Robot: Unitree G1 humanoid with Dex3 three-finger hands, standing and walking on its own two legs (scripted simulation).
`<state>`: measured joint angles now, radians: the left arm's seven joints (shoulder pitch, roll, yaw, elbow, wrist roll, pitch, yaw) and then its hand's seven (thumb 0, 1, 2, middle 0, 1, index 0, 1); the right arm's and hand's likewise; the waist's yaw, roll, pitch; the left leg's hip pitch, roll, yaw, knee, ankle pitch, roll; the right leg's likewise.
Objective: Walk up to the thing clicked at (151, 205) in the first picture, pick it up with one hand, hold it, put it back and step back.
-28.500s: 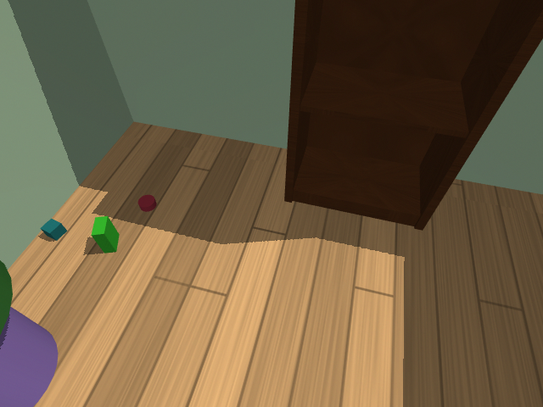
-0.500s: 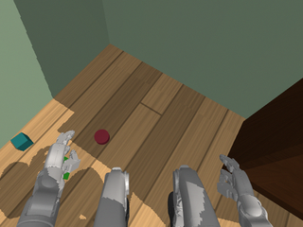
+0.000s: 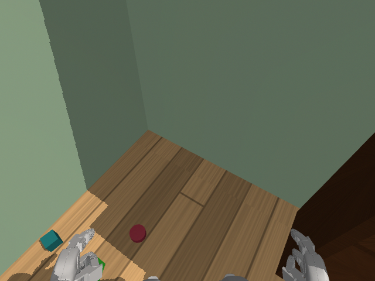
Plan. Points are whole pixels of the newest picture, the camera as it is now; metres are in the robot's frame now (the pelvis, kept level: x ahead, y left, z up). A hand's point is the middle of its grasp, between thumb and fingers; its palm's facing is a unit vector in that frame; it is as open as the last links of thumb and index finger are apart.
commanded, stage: home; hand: left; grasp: from above
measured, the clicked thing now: (138, 233) +0.45 +0.22 -0.69
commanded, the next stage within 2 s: none
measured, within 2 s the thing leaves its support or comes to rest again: neither
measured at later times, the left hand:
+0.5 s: hand (98, 274) +0.16 +0.18 -0.04, palm faces +0.07 -0.98 -0.20, open 7.4 cm
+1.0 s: hand (98, 274) +0.17 +0.18 -0.04, palm faces +0.06 -0.98 -0.20, open 7.4 cm
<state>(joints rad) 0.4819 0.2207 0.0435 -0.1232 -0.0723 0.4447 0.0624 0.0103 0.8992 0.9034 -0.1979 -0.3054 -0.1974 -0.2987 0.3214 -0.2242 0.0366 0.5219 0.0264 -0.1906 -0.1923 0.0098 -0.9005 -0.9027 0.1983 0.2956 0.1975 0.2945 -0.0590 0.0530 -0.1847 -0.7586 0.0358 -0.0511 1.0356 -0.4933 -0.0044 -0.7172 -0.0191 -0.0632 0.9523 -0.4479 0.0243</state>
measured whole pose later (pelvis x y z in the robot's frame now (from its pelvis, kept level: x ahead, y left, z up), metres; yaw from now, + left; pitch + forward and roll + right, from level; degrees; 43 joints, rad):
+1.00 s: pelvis +0.00 +0.00 +0.01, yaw +0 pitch +10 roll -3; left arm 0.50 0.23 0.03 -0.13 -0.06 0.45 0.02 0.01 0.90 0.90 -0.20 -0.30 -0.20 -0.30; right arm 0.29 -0.22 0.03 0.55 0.01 -0.25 -0.19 0.01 -0.90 -0.90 0.20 0.30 0.20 0.29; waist -0.03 0.04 -0.16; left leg -0.68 0.03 -0.05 1.00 -0.49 -0.01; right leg -0.65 -0.02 -0.06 0.92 -0.45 0.02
